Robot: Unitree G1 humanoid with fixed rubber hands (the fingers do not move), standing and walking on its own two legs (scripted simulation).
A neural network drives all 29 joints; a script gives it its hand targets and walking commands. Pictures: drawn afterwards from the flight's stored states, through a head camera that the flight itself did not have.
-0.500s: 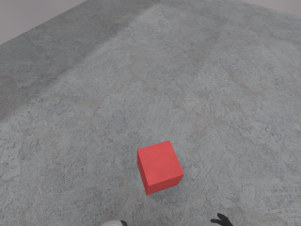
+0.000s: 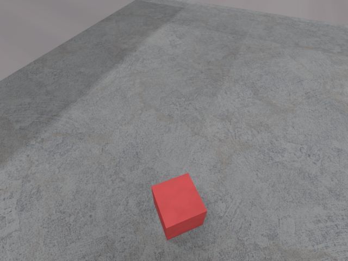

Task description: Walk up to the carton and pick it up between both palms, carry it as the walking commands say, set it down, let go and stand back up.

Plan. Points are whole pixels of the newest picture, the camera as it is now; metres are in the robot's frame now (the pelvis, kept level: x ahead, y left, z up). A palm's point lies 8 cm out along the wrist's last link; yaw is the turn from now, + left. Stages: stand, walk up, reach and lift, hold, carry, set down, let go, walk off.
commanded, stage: walk up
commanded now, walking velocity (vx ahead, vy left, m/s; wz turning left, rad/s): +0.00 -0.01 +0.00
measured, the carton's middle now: (177, 206) +0.48 -0.03 -0.67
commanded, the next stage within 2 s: none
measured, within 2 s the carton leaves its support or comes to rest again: neither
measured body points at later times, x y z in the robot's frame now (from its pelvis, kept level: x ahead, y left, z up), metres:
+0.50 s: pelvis +0.03 +0.01 +0.00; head +0.04 +0.01 +0.45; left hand +0.00 +0.23 -0.16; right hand +0.02 -0.21 -0.16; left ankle +0.05 +0.15 -0.74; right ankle -0.02 -0.10 -0.74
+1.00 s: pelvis +0.07 -0.12 +0.00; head +0.10 -0.12 +0.44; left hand +0.02 +0.12 -0.15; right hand +0.18 -0.39 -0.15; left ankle +0.03 +0.00 -0.68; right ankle +0.06 -0.24 -0.74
